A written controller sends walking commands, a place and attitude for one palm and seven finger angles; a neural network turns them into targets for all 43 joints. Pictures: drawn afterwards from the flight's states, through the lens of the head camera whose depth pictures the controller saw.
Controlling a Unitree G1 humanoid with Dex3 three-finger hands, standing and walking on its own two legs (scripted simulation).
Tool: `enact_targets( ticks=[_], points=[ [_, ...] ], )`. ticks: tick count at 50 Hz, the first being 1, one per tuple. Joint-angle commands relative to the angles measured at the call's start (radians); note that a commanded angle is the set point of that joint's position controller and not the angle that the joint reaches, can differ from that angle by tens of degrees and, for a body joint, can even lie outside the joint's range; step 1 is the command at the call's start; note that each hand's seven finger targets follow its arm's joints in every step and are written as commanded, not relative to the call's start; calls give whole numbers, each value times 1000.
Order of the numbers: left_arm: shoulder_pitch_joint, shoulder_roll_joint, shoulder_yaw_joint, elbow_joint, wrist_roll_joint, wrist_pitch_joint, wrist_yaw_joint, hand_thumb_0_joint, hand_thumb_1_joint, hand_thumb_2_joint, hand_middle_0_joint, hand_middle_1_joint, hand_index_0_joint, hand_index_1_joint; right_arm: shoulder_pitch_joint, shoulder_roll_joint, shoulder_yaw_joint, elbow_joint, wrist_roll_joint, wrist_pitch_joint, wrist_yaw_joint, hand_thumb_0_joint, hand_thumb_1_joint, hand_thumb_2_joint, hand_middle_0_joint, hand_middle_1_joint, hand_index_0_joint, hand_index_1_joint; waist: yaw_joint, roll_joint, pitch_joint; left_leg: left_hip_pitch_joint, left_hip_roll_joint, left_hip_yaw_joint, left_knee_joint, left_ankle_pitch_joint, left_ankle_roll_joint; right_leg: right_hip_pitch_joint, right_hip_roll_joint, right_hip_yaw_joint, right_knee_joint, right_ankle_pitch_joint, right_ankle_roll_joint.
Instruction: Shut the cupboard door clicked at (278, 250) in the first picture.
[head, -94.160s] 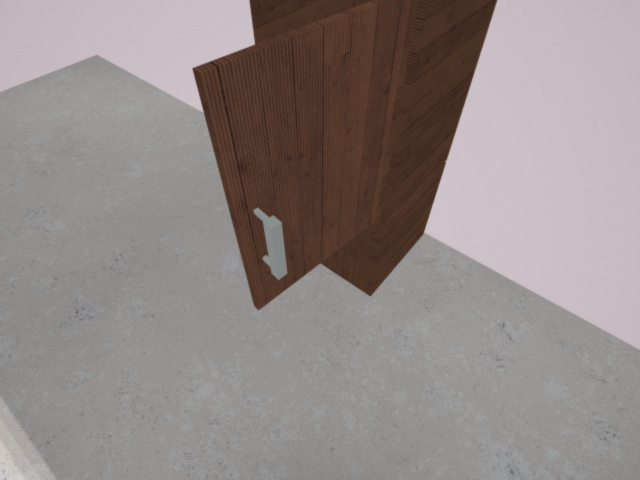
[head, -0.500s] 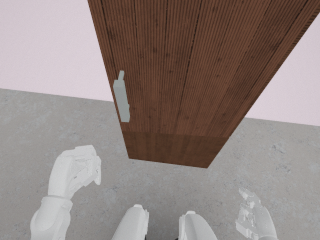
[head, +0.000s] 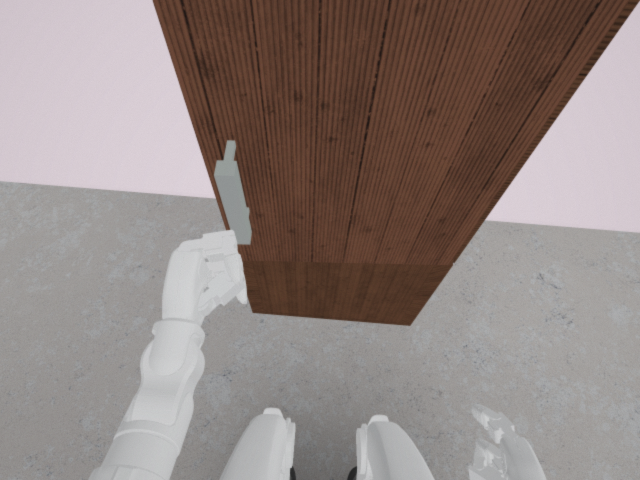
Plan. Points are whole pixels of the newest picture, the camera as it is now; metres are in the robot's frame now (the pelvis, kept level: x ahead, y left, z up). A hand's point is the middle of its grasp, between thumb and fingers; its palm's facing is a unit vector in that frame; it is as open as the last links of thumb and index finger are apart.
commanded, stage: bring the fist close to the handle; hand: left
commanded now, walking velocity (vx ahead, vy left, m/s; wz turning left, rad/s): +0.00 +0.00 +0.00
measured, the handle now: (237, 195) +0.48 +0.14 +0.02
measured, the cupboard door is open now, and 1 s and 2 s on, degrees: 4 1 0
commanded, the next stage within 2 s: push the door shut along its arc in 0.60 s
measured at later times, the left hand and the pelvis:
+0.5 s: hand (254, 260) +0.38 +0.10 +0.02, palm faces +0.03 -1.00 -0.03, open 3.1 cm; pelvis +0.00 -0.02 +0.00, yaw +0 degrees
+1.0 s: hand (254, 232) +0.42 +0.11 +0.02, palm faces -0.06 -1.00 -0.05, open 3.0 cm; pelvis +0.00 -0.02 -0.01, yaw +0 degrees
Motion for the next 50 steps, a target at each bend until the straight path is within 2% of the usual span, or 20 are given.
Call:
enact_targets(
  ticks=[1,3,6,10,12,15,20,21,22,26,27,28,32,36,37,39,43,46,48,50],
  points=[
    [-288,67,47,-107,5,-57,19,0,900,900,-1300,-1500,-1300,-1500,18,-144,-63,-113,6,-13,-7,0,-900,-900,200,300,200,300,-26,-22,-334,284,30,-74,-210,228,-37,148,-9,22,-175,213,-18],
    [-330,71,62,-132,-1,-85,26,0,900,900,-1300,-1500,-1300,-1500,21,-141,-66,-111,2,-13,-8,0,-900,-900,200,300,200,300,-16,4,-402,315,29,-68,-197,283,-39,171,-11,27,-161,264,-18],
    [-395,63,60,-110,-4,-128,35,0,900,900,-1300,-1500,-1300,-1500,31,-137,-68,-88,-2,-11,-3,0,-900,-900,200,300,200,300,-30,-2,-421,326,32,-66,-180,315,-40,165,-10,29,-153,296,-15],
    [-454,64,60,27,19,-147,36,0,900,900,-1300,-1500,-1300,-1500,44,-136,-69,-57,-7,-1,1,0,-900,-900,200,300,200,300,-55,-32,-370,248,27,-52,-164,264,-30,162,-10,41,-157,282,-10],
    [-413,104,101,53,21,-145,32,0,900,900,-1300,-1500,-1300,-1500,53,-143,-72,-70,-6,7,4,0,-900,-900,200,300,200,300,-24,-5,-396,238,21,-44,-172,268,-30,196,-8,48,-157,292,-16],
    [-349,78,91,51,7,-131,15,0,900,900,-1300,-1500,-1300,-1500,52,-137,-74,-85,0,25,11,0,-900,-900,200,300,200,300,-4,-5,-442,259,20,-25,-183,311,-31,257,-12,58,-167,357,-13],
    [-390,127,137,17,-15,-150,9,0,900,900,-1300,-1500,-1300,-1500,55,-130,-73,-83,6,35,1,0,-900,-900,200,300,200,300,-16,-84,-404,186,17,-9,-179,280,-18,331,-18,91,-196,378,0],
    [-398,107,119,17,-16,-161,8,0,900,900,-1300,-1500,-1300,-1500,50,-126,-72,-84,6,34,0,0,-900,-900,200,300,200,300,-25,-90,-386,175,15,-4,-177,252,-14,326,-20,98,-208,351,4],
    [-440,133,134,-7,-18,-179,9,0,900,900,-1300,-1500,-1300,-1500,52,-127,-71,-82,5,29,-5,0,-900,-900,200,300,200,300,-30,-83,-384,167,14,-7,-169,247,-12,324,-19,101,-204,342,2],
    [-477,105,103,70,-4,-218,-2,0,900,900,-1300,-1500,-1300,-1500,38,-124,-69,-55,0,22,-8,0,-900,-900,200,300,200,300,-50,-78,-329,136,13,-2,-156,175,-10,267,-26,120,-223,247,6],
    [-493,119,109,56,-6,-225,-8,0,900,900,-1300,-1500,-1300,-1500,42,-127,-72,-55,0,17,-10,0,-900,-900,200,300,200,300,-49,-45,-345,149,12,-5,-152,185,-10,262,-24,117,-216,253,3],
    [-469,108,103,95,-1,-222,-15,0,900,900,-1300,-1500,-1300,-1500,40,-127,-71,-50,0,18,-8,0,-900,-900,200,300,200,300,-39,-43,-349,157,12,-5,-159,178,-14,252,-25,112,-215,240,1],
    [-484,102,95,120,-17,-194,-38,0,900,900,-1300,-1500,-1300,-1500,51,-136,-75,-54,5,21,-9,0,-900,-900,200,300,200,300,-43,-16,-385,190,13,-12,-162,205,-14,244,-19,98,-207,264,-2],
    [-511,147,145,127,-27,-174,-39,0,900,900,-1300,-1500,-1300,-1500,44,-135,-71,-57,9,31,-15,0,-900,-900,200,300,200,300,-37,-61,-413,161,13,-6,-157,214,-12,290,-24,114,-210,286,6],
    [-557,178,160,116,-24,-178,-38,0,900,900,-1300,-1500,-1300,-1500,50,-137,-70,-58,9,29,-19,0,-900,-900,200,300,200,300,-45,-40,-414,164,14,-11,-155,224,-11,282,-21,109,-200,298,3],
    [-597,187,169,122,-16,-191,-38,0,900,900,-1300,-1500,-1300,-1500,49,-134,-69,-46,7,29,-20,0,-900,-900,200,300,200,300,-46,-24,-421,173,15,-10,-150,229,-13,270,-22,108,-192,309,4],
    [-690,204,174,179,-8,-208,-56,0,900,900,-1300,-1500,-1300,-1500,63,-140,-69,-26,5,22,-23,0,-900,-900,200,300,200,300,-72,-24,-422,171,18,-18,-135,229,-13,234,-18,102,-179,304,4],
    [-686,193,168,270,-13,-183,-91,0,900,900,-1300,-1500,-1300,-1500,79,-145,-68,-23,9,28,-19,0,-900,-900,200,300,200,300,-76,-37,-414,153,17,-19,-137,225,-14,235,-16,99,-180,301,2],
    [-757,215,179,280,-23,-174,-111,0,900,900,-1300,-1500,-1300,-1500,87,-151,-68,-21,12,29,-21,0,-900,-900,200,300,200,300,-82,-4,-425,165,18,-25,-139,231,-15,214,-15,93,-173,297,-1],
    [-776,197,166,290,-27,-166,-129,0,900,900,-1300,-1500,-1300,-1500,101,-153,-72,-19,14,32,-19,0,-900,-900,200,300,200,300,-86,7,-445,203,19,-32,-143,258,-17,202,-12,83,-168,316,-3]
  ],
)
